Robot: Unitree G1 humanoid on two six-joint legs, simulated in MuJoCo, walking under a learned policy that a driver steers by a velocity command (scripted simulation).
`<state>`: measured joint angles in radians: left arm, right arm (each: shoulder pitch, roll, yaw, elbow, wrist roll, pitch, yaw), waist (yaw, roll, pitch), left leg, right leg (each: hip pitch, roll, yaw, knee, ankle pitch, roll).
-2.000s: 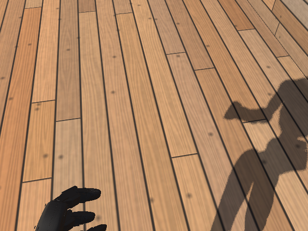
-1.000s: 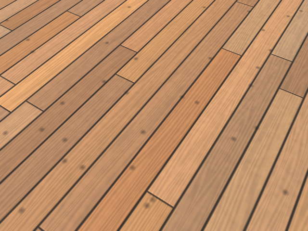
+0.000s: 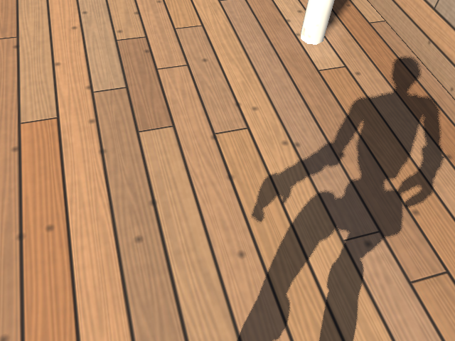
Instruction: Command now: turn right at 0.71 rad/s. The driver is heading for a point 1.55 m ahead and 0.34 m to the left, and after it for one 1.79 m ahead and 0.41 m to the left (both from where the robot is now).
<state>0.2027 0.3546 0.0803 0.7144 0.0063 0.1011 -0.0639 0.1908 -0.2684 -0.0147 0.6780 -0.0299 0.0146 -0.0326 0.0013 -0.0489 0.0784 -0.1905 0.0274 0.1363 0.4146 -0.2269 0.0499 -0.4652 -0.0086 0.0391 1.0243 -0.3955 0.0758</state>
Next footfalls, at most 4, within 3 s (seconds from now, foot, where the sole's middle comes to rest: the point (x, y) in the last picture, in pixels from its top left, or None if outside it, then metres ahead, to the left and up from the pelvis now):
0.18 right None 0.01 -0.12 -0.78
0.54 left None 0.04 0.09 -0.78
1.60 right None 0.11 -0.15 -0.78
2.08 left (239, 309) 0.54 -0.06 -0.78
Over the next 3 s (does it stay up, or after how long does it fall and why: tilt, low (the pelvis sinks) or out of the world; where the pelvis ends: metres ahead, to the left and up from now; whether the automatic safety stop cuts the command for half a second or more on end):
stays up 1.16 0.22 -0.04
